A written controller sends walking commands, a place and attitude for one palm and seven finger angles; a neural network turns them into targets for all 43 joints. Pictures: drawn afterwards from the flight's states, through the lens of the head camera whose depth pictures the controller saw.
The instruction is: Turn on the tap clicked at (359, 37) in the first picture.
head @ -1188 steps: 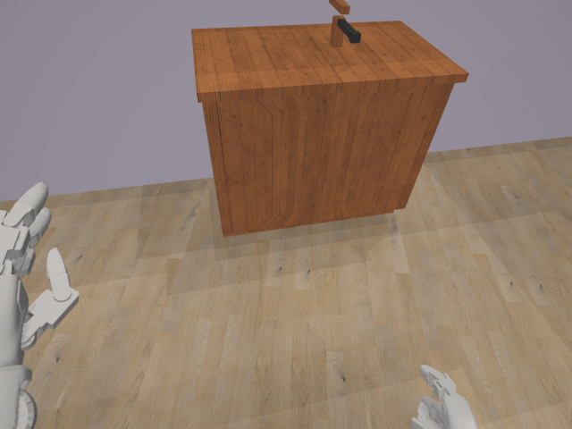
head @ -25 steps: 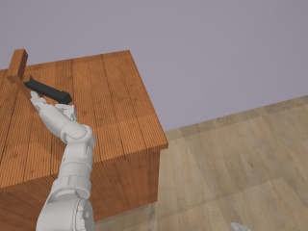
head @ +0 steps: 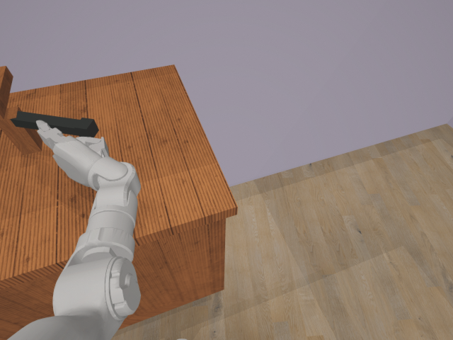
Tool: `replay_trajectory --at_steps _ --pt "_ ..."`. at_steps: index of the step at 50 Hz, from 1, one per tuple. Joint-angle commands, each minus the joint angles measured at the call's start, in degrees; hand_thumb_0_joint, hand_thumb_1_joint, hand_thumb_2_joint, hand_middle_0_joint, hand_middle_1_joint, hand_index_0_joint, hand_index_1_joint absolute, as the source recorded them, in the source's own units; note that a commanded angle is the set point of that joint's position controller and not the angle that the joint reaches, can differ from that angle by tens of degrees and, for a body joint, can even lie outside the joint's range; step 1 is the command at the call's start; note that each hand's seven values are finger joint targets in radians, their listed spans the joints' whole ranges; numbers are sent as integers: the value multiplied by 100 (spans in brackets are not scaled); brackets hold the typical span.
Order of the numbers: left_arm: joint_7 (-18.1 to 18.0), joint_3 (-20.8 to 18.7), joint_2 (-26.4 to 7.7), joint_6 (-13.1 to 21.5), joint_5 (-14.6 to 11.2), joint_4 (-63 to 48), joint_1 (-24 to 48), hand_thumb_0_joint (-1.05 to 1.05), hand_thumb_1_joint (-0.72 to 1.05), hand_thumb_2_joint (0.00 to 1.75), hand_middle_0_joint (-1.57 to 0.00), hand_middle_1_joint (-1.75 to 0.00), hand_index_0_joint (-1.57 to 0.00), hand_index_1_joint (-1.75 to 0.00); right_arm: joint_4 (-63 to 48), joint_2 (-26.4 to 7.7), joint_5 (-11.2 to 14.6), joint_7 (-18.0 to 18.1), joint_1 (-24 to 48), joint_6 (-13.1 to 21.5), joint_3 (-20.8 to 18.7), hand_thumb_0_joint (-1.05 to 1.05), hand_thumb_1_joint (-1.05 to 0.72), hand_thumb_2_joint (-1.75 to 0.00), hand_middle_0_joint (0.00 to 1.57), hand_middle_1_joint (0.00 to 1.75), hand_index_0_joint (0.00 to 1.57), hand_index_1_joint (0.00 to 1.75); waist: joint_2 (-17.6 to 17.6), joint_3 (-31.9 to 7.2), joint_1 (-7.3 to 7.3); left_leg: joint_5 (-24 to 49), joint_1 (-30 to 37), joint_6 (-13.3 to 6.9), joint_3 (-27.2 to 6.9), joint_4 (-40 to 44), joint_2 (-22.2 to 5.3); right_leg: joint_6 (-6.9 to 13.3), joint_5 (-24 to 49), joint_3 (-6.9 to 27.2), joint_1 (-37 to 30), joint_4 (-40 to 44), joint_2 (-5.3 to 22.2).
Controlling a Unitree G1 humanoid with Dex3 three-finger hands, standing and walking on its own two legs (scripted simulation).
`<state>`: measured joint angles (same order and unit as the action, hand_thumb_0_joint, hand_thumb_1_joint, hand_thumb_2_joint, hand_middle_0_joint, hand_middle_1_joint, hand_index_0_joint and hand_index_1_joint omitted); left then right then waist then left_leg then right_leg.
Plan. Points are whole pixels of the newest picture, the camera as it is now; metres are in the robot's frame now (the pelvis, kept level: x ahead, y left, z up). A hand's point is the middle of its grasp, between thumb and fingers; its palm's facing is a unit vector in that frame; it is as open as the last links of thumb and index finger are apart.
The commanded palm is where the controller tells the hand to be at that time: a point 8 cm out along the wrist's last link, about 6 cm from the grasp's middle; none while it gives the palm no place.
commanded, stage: push the lever round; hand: left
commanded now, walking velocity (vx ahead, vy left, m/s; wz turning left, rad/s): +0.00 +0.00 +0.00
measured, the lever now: (87, 128) +0.48 +0.26 +0.11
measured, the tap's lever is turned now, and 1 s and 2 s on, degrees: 60 85 85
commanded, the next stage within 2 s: lift the hand up off the lever in 0.26 s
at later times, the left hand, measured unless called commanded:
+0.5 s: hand (113, 127) +0.49 +0.21 +0.10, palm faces +0.83 -0.54 -0.10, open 8.2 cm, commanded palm +0.43 +0.23 +0.11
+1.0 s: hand (100, 124) +0.48 +0.23 +0.12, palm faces +0.83 -0.56 -0.07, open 7.9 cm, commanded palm +0.42 +0.24 +0.13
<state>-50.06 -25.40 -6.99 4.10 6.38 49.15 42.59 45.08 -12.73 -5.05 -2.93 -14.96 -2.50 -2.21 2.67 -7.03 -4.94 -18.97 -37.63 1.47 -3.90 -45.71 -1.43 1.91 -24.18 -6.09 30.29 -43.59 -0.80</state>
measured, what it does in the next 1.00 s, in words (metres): stands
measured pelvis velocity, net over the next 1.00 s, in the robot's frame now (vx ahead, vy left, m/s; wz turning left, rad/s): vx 0.03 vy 0.00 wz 0.00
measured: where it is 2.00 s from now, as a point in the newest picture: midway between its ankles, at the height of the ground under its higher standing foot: outside the picture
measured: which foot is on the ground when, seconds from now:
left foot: down 0.00-1.00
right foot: down 0.00-1.00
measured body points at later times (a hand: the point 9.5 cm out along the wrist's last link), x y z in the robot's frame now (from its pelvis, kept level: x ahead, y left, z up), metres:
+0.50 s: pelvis +0.01 -0.01 +0.00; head +0.07 -0.01 +0.44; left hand +0.44 +0.24 +0.11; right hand +0.04 -0.26 -0.14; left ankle +0.03 +0.13 -0.71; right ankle -0.03 -0.10 -0.71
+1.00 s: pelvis +0.03 +0.00 +0.01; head +0.07 -0.01 +0.46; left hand +0.43 +0.25 +0.13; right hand +0.09 -0.26 -0.12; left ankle +0.03 +0.13 -0.71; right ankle -0.03 -0.10 -0.71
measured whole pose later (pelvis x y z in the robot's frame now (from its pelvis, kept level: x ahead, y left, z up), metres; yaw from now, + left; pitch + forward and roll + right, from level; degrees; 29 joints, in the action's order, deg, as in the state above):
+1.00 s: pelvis +0.03 +0.00 +0.01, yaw +0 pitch +11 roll -1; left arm -47.3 -25.7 -7.8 1.4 4.9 45.3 41.4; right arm 43.8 -13.6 -4.6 -4.4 -16.6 -3.4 -2.9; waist 2.8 -7.5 -4.6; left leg -20.2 -32.8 1.5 -3.6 -42.1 -1.6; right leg 1.8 -24.4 -5.7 24.9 -38.4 -1.1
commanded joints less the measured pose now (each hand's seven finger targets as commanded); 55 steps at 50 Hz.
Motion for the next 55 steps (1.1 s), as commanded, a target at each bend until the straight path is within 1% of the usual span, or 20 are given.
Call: replay_trajectory --at_steps 1,2,4,6,10,12,15,17,18,22,25,27,30,32,36,37,41,44,53,55 --pt "-24 267 -1124 364 305 -1161 2845 0 90 90 -15 -15 -15 -15 -552 -794 -32 41 -92 197 -263 0 -90 -90 20 30 20 30 -116 -1871 -112 1454 1416 -272 159 271 172 -100 1914 152 -321 669 -9" --pt "-39 75 -1316 360 327 -1038 2764 0 90 90 -15 -15 -15 -15 -482 -824 -43 50 -129 176 -279 0 -90 -90 20 30 20 30 -36 -1841 -96 1430 1399 -261 142 284 164 -88 1844 156 -286 660 -14" --pt "-33 219 -1227 364 340 -915 3004 0 90 90 -15 -15 -15 -15 -504 -818 -40 40 -157 174 -259 0 -90 -90 20 30 20 30 -152 -1777 -195 1311 1316 -286 149 273 164 -113 1769 164 -225 676 -1" --pt "-41 86 -1445 382 384 -835 3119 0 90 90 -15 -15 -15 -15 -505 -842 -54 49 -215 171 -262 0 -90 -90 20 30 20 30 -185 -1810 -185 1296 1222 -300 165 262 171 -122 1839 185 -294 668 9" --pt "-44 224 -1317 444 415 -682 3430 0 90 90 -15 -15 -15 -15 -454 -833 -75 23 -289 177 -255 0 -90 -90 20 30 20 30 -42 -1826 -273 1313 1320 -300 144 246 165 -118 1748 163 -108 653 -19" --pt "-68 -3 -1579 470 463 -509 3401 0 90 90 -15 -15 -15 -15 -397 -862 -93 25 -339 158 -271 0 -90 -90 20 30 20 30 33 -1808 -244 1282 1276 -295 132 241 167 -110 1696 176 -88 648 -22" --pt "-71 182 -1430 494 493 -374 3633 0 90 90 -15 -15 -15 -15 -414 -847 -99 -1 -402 169 -258 0 -90 -90 20 30 20 30 -33 -1891 -349 1278 1250 -316 150 182 160 -134 1727 177 -24 628 -21" --pt "-78 -13 -1627 524 503 -293 3589 0 90 90 -15 -15 -15 -15 -373 -877 -117 -5 -477 145 -280 0 -90 -90 20 30 20 30 -19 -1957 -314 1354 1241 -307 124 185 157 -124 1777 166 -58 594 -29" --pt "-67 170 -1448 537 487 -261 3731 0 90 90 -15 -15 -15 -15 -403 -864 -105 -20 -479 153 -260 0 -90 -90 20 30 20 30 -79 -1949 -395 1313 1228 -324 141 180 162 -152 1765 177 -11 602 -29" --pt "-59 -127 -1816 551 490 -215 3754 0 90 90 -15 -15 -15 -15 -392 -888 -117 -17 -562 135 -271 0 -90 -90 20 30 20 30 -4 -2061 -320 1381 1216 -327 150 180 161 -152 1873 192 -156 604 -32" --pt "-25 -124 -1821 528 470 -351 3544 0 90 90 -15 -15 -15 -15 -482 -878 -108 -41 -608 123 -284 0 -90 -90 20 30 20 30 17 -2342 -273 1654 1336 -334 205 138 165 -165 2213 201 -360 589 -44" --pt "-1 -135 -1809 468 466 -366 3485 0 90 90 -15 -15 -15 -15 -455 -884 -106 -51 -620 100 -275 0 -90 -90 20 30 20 30 145 -2204 -258 1704 1356 -331 200 175 171 -156 2279 189 -378 620 -44" --pt "55 -178 -1854 395 395 -448 3262 0 90 90 -15 -15 -15 -15 -561 -896 -70 -58 -634 82 -262 0 -90 -90 20 30 20 30 -174 -2136 -218 1705 1223 -353 240 237 173 -202 2520 194 -649 676 -33" --pt "78 -293 -1988 396 362 -658 3256 0 90 90 -15 -15 -15 -15 -547 -907 -50 -35 -602 74 -286 0 -90 -90 20 30 20 30 -91 -2121 -200 1731 1261 -357 243 276 175 -198 2606 215 -775 709 -15" --pt "135 -99 -1680 315 291 -860 2871 0 90 90 -15 -15 -15 -15 -606 -878 -32 -69 -573 86 -291 0 -90 -90 20 30 20 30 -129 -2078 -151 1945 1462 -347 272 319 172 -201 2818 167 -845 758 -41" --pt "148 -126 -1705 284 299 -888 2891 0 90 90 -15 -15 -15 -15 -568 -891 -34 -71 -543 71 -291 0 -90 -90 20 30 20 30 52 -1978 -148 1973 1516 -338 255 353 170 -168 2733 148 -803 767 -38" --pt "214 124 -1368 145 197 -1074 2672 0 90 90 -15 -15 -15 -15 -625 -881 5 -89 -473 80 -296 0 -90 -90 20 30 20 30 -99 -1894 -123 2096 1679 -335 270 418 169 -167 2849 114 -869 855 -61" --pt "240 241 -1220 125 114 -1526 2686 0 90 90 -15 -15 -15 -15 -630 -860 34 -93 -385 88 -311 0 -90 -90 20 30 20 30 93 -1994 -78 2328 1969 -313 243 444 157 -133 2927 103 -932 872 -64" --pt "250 299 -1092 -209 43 -1988 2448 0 90 90 -15 -15 -15 -15 -664 -835 85 -35 -75 47 -288 0 -90 -90 20 30 20 30 -164 -1797 8 2571 2109 -285 234 595 156 -113 3113 51 -1163 927 -23" --pt "249 413 -953 -261 55 -2122 2501 0 90 90 -15 -15 -15 -15 -681 -799 86 -25 10 58 -284 0 -90 -90 20 30 20 30 -52 -1829 35 2666 2241 -265 239 602 148 -96 3098 39 -1137 940 -30"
